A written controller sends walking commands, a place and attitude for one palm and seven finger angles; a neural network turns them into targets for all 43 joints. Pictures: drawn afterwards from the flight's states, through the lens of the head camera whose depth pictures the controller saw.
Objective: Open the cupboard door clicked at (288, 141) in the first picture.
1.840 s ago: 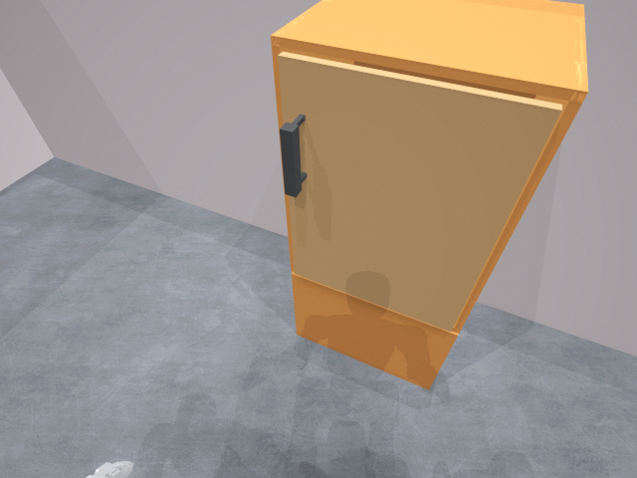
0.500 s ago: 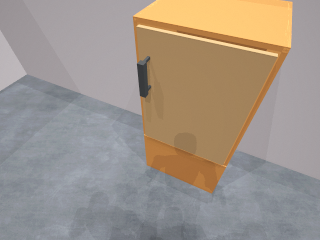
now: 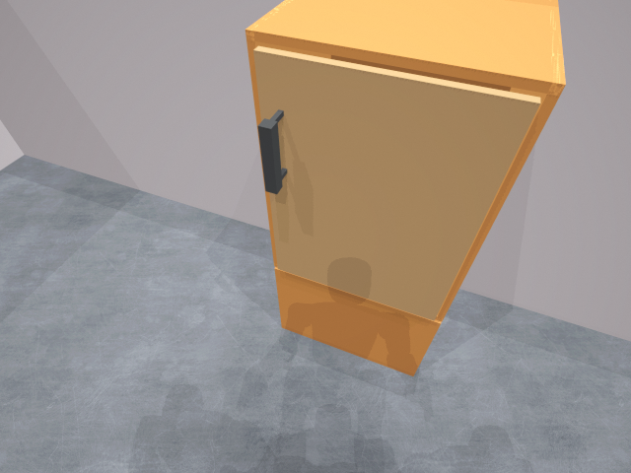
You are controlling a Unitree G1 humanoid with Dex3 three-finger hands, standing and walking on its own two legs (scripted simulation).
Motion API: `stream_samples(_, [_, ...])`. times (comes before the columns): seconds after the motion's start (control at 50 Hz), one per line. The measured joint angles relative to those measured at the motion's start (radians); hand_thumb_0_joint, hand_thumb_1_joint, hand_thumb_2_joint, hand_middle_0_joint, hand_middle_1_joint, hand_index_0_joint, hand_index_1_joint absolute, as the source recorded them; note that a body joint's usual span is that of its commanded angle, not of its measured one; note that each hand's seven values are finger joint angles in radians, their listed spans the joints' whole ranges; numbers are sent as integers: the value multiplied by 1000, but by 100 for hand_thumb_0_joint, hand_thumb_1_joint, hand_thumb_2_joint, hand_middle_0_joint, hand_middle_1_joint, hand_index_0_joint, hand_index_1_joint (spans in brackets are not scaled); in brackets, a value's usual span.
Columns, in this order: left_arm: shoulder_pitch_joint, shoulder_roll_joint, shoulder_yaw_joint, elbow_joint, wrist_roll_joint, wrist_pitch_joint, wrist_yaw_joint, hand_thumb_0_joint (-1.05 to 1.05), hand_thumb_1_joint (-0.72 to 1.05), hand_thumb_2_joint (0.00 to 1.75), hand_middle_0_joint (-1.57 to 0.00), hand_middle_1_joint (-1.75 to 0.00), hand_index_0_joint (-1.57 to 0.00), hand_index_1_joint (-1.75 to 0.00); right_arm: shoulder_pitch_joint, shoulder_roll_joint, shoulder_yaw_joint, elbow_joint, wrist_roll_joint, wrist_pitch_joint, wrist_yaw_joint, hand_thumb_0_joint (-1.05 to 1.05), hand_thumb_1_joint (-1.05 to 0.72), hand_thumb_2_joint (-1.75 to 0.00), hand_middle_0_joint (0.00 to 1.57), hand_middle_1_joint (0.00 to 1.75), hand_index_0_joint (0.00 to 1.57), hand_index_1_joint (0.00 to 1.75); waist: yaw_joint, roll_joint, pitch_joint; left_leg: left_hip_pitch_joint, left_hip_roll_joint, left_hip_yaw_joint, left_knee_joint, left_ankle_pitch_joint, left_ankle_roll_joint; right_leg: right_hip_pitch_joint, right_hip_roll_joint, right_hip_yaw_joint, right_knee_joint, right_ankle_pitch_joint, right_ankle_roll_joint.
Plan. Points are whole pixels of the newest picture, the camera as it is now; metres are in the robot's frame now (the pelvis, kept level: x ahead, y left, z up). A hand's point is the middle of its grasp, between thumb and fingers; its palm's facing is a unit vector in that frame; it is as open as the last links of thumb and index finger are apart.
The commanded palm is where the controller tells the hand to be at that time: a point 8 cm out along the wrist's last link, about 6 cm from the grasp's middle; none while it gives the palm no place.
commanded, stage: shuffle to correct the standing spot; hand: left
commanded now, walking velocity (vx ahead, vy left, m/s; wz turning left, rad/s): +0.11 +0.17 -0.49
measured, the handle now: (276, 152) +0.64 +0.13 +0.04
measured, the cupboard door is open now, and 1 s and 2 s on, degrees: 0 0 0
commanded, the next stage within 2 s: come to a stop and stand still in 0.66 s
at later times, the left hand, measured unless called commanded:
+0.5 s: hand (209, 451) +0.18 +0.18 -0.17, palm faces -0.19 -0.95 -0.25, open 7.4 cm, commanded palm none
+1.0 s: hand (124, 437) +0.20 +0.32 -0.19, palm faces -0.22 -0.95 -0.21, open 7.4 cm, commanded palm none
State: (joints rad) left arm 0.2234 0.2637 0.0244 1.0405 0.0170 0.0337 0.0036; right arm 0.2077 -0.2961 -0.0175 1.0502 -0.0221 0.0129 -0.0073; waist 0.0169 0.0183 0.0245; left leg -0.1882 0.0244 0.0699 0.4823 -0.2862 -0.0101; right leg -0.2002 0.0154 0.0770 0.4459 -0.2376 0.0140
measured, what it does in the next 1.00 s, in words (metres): steps to the left, turning right: right foot, then left foot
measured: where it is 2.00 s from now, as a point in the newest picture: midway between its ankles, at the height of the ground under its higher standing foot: outside the picture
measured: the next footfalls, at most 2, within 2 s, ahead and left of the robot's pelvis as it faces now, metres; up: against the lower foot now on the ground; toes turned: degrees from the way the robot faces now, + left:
right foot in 0.40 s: +0.11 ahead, -0.09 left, +0.00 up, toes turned -21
left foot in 0.84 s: +0.20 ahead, +0.21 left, +0.00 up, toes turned -12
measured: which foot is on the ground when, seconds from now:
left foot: down 0.00-0.40, up 0.42-0.82, down 0.84-1.00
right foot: down 0.00-0.06, up 0.08-0.38, down 0.40-0.84, up 0.86-1.00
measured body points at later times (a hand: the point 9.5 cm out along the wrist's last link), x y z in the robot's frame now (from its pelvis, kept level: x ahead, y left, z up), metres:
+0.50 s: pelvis +0.06 +0.02 -0.01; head +0.09 -0.01 +0.44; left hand +0.19 +0.23 -0.15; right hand -0.03 -0.19 -0.18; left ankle +0.01 +0.13 -0.68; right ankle +0.07 -0.07 -0.74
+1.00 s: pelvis +0.11 +0.13 +0.00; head +0.15 +0.17 +0.45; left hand +0.21 +0.37 -0.17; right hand +0.10 -0.11 -0.13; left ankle +0.17 +0.22 -0.74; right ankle +0.04 +0.00 -0.67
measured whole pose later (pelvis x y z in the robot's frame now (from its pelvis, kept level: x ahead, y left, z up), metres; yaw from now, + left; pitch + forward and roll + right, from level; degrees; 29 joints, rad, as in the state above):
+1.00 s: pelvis +0.11 +0.13 +0.00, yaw -17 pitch +0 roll -2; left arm 0.26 0.26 0.09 1.00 0.03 0.05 0.03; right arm 0.23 -0.12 -0.02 0.98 -0.03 0.00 -0.04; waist 0.01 -0.08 0.05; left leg -0.28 0.04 0.07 0.50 -0.23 0.02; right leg -0.44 0.01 0.04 1.04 -0.44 0.04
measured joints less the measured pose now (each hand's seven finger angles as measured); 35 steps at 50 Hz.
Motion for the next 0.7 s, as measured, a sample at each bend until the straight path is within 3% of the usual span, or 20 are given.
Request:
stream_samples(0.04, [19,-11,7,-10,0,6,1,1,90,90,-20,-30,-20,-30,27,20,-1,-7,1,-2,0,0,-91,-90,20,30,20,29,1,-21,3,5,-14,26,-1,-9,20,-17,-11,26,29,-17,10])
stream_samples(0.08, [33,-17,12,-18,1,16,0,1,90,90,-20,-30,-20,-30,53,39,-2,-16,0,-8,1,0,-91,-90,20,30,20,29,0,-41,8,11,-26,57,0,-19,47,-56,-21,39,108,-77,-9])
stream_samples(0.14, [38,-31,15,-22,7,31,3,1,90,90,-20,-30,-20,-30,88,64,-2,-28,-1,-14,-7,0,-91,-90,20,30,20,30,-6,-44,26,41,-22,105,-17,-31,63,-164,-31,-21,381,-216,-14])
stream_samples(0.22, [19,-41,26,-32,12,30,-2,1,90,90,-20,-30,-20,-30,132,100,5,-19,-6,-18,-14,0,-91,-90,20,30,20,30,-18,-52,46,89,-25,156,-56,-33,67,-259,-58,-99,575,-211,-14])
stream_samples(0.26, [3,-49,28,-40,12,30,-2,1,90,90,-20,-30,-20,-30,151,114,6,-7,-9,-18,-16,0,-91,-90,20,30,20,30,-23,-49,51,106,-25,175,-64,-41,67,-269,-70,-131,558,-200,-14])
stream_samples(0.34, [-29,-76,23,-64,15,22,0,1,90,90,-20,-30,-20,-30,177,128,4,18,-11,-17,-15,0,-91,-90,20,30,20,30,-32,-31,59,127,-20,210,-41,-81,60,-224,-80,-178,386,-167,-27])
stream_samples(0.4, [-37,-92,17,-88,19,-5,5,1,90,90,-20,-30,-20,-30,196,133,2,30,-2,-12,-8,0,-90,-90,20,30,20,30,-27,-18,55,110,-5,234,58,-151,45,-142,-74,-200,201,-43,-46])
stream_samples(0.44, [-43,-106,15,-92,16,-35,17,1,90,90,-20,-30,-20,-30,180,133,-4,37,3,4,-3,0,-91,-90,20,30,20,30,-28,7,64,26,23,175,256,-195,24,-140,-59,-210,220,-53,-65])
stream_samples(0.48, [-39,-117,10,-93,9,-47,31,0,90,90,-20,-30,-20,-30,155,133,-13,26,-1,24,-3,0,-91,-90,20,30,20,30,-32,13,69,-78,16,89,454,-208,5,-119,-59,-213,204,-68,-70])
stream_samples(0.52, [-24,-121,15,-93,7,-47,46,0,91,90,-20,-30,-20,-30,122,131,-21,6,-8,35,-1,0,-91,-90,20,30,20,29,-21,3,63,-168,14,40,559,-173,-6,-103,-65,-195,159,-50,-63])
stream_samples(0.6, [13,-105,22,-74,12,-39,49,0,92,90,-20,-30,-20,-30,55,121,-36,-51,-15,35,6,0,-91,-90,20,30,19,29,-5,-11,47,-281,38,-27,560,-58,-28,-88,-75,-147,77,2,-44])
stream_samples(0.7, [55,-89,28,-51,20,-25,33,0,91,90,-20,-30,-20,-30,10,103,-45,-91,-10,29,11,0,-91,-90,20,30,19,29,6,-15,28,-299,51,-57,453,6,-50,-79,-100,-111,51,13,-5])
